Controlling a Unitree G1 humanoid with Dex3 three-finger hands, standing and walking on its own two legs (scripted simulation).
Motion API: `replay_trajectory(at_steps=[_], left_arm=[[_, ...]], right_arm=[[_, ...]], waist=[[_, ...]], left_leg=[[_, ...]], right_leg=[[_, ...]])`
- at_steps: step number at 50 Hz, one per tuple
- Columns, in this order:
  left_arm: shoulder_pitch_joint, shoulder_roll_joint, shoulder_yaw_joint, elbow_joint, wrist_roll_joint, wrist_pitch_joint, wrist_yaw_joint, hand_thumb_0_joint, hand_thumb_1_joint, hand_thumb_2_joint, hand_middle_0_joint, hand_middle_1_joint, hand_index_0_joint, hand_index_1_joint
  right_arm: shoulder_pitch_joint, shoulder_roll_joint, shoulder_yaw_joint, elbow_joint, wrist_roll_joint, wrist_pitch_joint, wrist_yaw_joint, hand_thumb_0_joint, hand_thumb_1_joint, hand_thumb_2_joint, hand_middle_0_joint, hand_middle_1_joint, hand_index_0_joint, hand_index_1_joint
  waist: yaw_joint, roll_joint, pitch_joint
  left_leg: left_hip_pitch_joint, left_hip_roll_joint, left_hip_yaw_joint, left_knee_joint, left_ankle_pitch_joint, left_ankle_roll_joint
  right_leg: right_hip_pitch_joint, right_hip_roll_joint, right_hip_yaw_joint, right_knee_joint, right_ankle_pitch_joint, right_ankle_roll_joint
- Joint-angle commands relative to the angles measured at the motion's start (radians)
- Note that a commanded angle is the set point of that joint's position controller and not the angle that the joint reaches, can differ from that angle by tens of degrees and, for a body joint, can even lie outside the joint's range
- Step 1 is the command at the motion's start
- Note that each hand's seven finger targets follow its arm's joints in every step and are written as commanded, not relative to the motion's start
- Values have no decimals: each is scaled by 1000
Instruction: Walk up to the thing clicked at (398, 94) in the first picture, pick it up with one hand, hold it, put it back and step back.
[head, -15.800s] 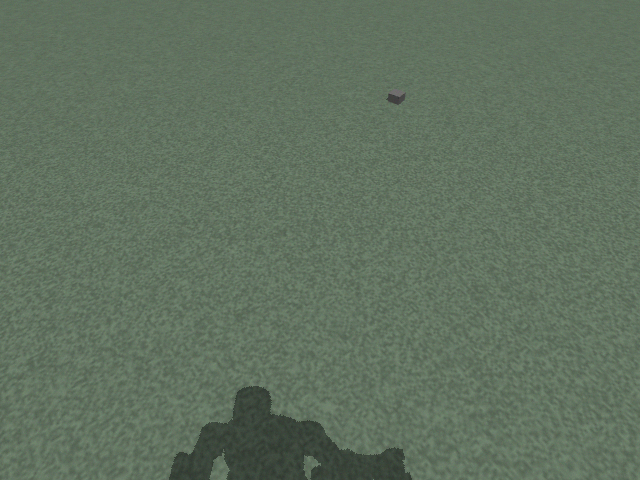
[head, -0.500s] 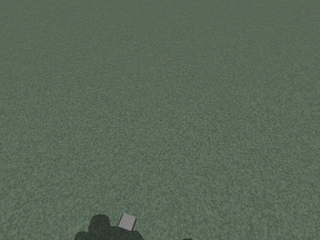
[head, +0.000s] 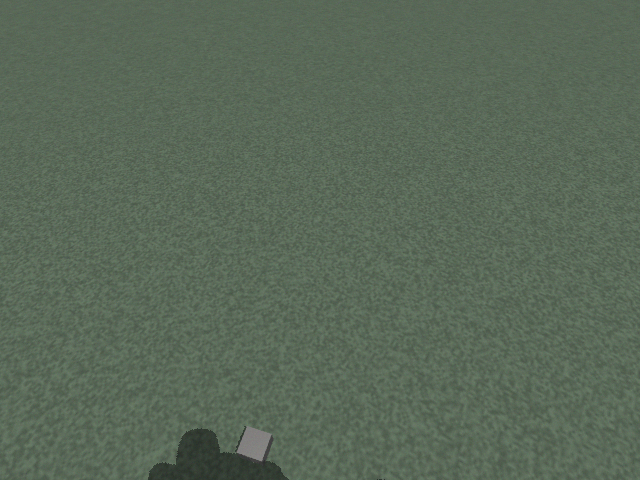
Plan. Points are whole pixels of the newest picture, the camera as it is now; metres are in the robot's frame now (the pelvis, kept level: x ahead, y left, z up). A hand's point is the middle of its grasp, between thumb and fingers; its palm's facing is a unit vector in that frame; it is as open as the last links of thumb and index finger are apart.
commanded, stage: stand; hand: left
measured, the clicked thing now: (255, 445) +0.39 +0.21 -0.76
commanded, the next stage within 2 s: walk up in 0.82 s
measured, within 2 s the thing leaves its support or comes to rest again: neither
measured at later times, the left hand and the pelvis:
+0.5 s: hand out of the picture +0.07 +0.26 -0.16, palm faces -0.02 -0.94 -0.35, open 7.4 cm; pelvis +0.00 +0.00 +0.00, yaw +0 degrees
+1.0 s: hand out of the picture +0.08 +0.26 -0.16, palm faces -0.02 -0.93 -0.38, open 7.4 cm; pelvis -0.02 -0.02 -0.01, yaw -1 degrees
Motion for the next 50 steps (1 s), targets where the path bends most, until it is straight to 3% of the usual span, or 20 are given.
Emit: replay_trajectory(at_steps=[1,9,18,40,41,42,43,44,45,46,47,48,49,50], left_arm=[[-38,219,39,-57,0,-22,10,0,900,900,-200,-300,-200,-300],[-37,219,39,-55,0,-21,8,0,900,900,-200,-300,-200,-300],[-36,214,36,-56,2,-23,9,0,900,900,-200,-300,-200,-300],[-36,217,39,-60,2,-21,10,0,900,900,-200,-300,-200,-300],[-42,296,98,-101,19,12,-4,0,900,900,-200,-300,-200,-300],[-35,283,100,-118,17,24,-6,0,900,900,-200,-300,-200,-300],[-26,262,100,-140,17,32,-8,0,900,900,-200,-300,-200,-300],[-23,243,103,-161,17,39,-9,0,900,900,-200,-300,-200,-300],[-29,230,105,-180,21,50,-14,0,900,900,-200,-300,-200,-300],[-25,213,108,-200,22,64,-22,0,900,900,-200,-300,-200,-300],[-25,217,111,-222,22,78,-31,0,900,900,-200,-300,-200,-300],[-21,222,118,-242,21,88,-36,0,900,900,-200,-300,-200,-300],[0,223,118,-251,15,91,-40,0,900,900,-200,-300,-200,-300],[3,216,115,-257,12,88,-41,0,900,900,-200,-300,-200,-300]], right_arm=[[-31,-215,-36,-59,1,-21,-10,0,-900,-900,200,300,200,300],[-32,-211,-34,-59,1,-21,-9,0,-900,-900,200,300,200,300],[-29,-213,-35,-58,1,-22,-10,0,-900,-900,200,300,200,300],[-36,-217,-36,-63,1,-22,-11,0,-900,-900,200,300,200,300],[8,-297,-78,-76,14,-24,-32,0,-900,-900,200,300,200,300],[36,-309,-86,-80,19,-22,-41,0,-900,-900,200,300,200,300],[47,-315,-94,-91,22,-20,-45,0,-900,-900,200,300,200,300],[50,-320,-104,-107,20,-17,-50,0,-900,-900,200,300,200,300],[45,-334,-116,-126,18,-15,-55,0,-900,-900,200,300,200,300],[26,-341,-123,-150,12,-15,-59,0,-900,-900,200,300,200,300],[19,-350,-132,-173,2,-18,-64,0,-900,-900,200,300,200,300],[17,-361,-141,-192,-3,-21,-72,0,-900,-900,200,300,200,300],[-7,-353,-138,-211,-5,-21,-77,0,-900,-900,200,300,200,300],[-8,-343,-139,-216,-15,-22,-77,0,-900,-900,200,300,200,300]], waist=[[1,4,-72],[2,0,-52],[1,6,-72],[0,8,-78],[-16,-89,-14],[-18,-52,-51],[-20,-11,-78],[-23,25,-90],[-32,82,-93],[-27,153,-82],[-28,198,-62],[-19,187,-43],[0,169,-31],[-2,153,-33]], left_leg=[[6,109,-89,-34,187,39],[-9,107,-93,-47,150,36],[4,107,-87,-35,185,42],[13,109,-78,-29,201,42],[-19,126,-91,42,367,65],[23,148,-96,68,457,84],[53,176,-115,88,518,105],[51,212,-143,88,516,140],[21,265,-193,71,486,194],[-30,329,-243,48,451,251],[-76,395,-293,20,415,304],[-110,419,-297,33,422,317],[-109,399,-256,76,449,301],[-79,352,-210,118,431,267]], right_leg=[[7,-123,95,-35,198,-27],[-3,-122,95,-43,154,-26],[9,-128,100,-37,206,-27],[13,-128,99,-33,225,-29],[-48,-82,75,64,346,-35],[-66,-74,51,109,335,-37],[-94,-64,43,144,303,-34],[-122,-48,27,200,222,-30],[-142,-21,25,300,53,-29],[-166,-5,37,413,-202,-30],[-212,-11,95,557,-370,-34],[-230,-26,153,645,-403,-41],[-257,-28,177,675,-416,-48],[-281,-32,179,608,-400,-52]])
